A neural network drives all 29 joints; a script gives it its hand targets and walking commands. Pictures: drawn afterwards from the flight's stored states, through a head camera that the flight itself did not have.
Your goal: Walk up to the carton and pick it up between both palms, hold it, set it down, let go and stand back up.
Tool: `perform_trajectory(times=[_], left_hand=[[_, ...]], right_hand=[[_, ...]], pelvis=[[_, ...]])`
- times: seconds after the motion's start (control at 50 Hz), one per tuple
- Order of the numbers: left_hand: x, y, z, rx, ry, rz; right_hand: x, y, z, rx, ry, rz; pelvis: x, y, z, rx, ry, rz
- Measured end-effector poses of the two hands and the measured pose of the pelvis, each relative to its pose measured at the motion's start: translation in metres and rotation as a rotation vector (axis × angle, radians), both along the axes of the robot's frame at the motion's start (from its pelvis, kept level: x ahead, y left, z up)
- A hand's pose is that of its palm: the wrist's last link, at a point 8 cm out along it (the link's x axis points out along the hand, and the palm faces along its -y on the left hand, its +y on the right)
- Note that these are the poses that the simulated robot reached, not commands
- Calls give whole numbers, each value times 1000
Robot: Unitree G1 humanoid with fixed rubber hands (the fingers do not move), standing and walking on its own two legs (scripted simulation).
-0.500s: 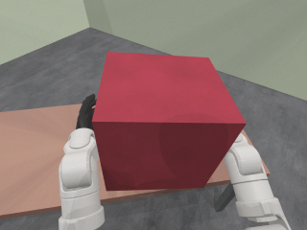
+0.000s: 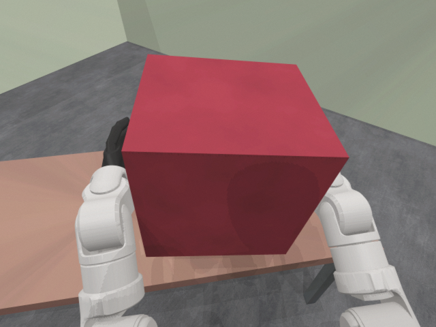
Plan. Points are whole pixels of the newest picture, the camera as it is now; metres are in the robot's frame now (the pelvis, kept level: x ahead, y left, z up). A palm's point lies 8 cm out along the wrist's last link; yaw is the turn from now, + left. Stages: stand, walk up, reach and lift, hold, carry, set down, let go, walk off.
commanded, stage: hold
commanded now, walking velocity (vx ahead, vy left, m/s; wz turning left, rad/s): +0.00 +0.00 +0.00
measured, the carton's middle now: (221, 160) +0.33 +0.00 +0.19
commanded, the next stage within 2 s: none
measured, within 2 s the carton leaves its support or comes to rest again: neither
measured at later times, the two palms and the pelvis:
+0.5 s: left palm (119, 170) +0.34 +0.15 +0.17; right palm (313, 168) +0.34 -0.16 +0.15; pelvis +0.00 +0.01 +0.00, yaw +0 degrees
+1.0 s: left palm (119, 171) +0.33 +0.15 +0.17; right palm (312, 167) +0.34 -0.16 +0.15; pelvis -0.01 +0.00 +0.00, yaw +0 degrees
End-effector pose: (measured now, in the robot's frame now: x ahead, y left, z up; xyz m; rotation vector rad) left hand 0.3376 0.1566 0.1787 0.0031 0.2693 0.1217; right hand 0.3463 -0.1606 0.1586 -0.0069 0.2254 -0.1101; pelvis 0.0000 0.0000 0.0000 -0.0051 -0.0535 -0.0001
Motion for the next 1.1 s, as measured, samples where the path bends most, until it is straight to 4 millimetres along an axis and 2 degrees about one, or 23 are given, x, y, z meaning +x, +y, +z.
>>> perform_trajectory(times=[0.26, 0.54, 1.1], left_hand=[[-3, 5, -7, 22, 30, -12], [-3, -2, -5, 11, 26, -18], [-3, -2, -6, 3, 22, -6]], right_hand=[[-6, 5, -13, 27, 29, -6], [-8, -2, -10, 10, 24, -15], [-4, -2, -9, 11, 22, -4]], pelvis=[[2, 7, 0, 0, -14, 12], [-2, 6, 0, -1, -20, -3], [-7, -2, 0, 2, 5, 7]])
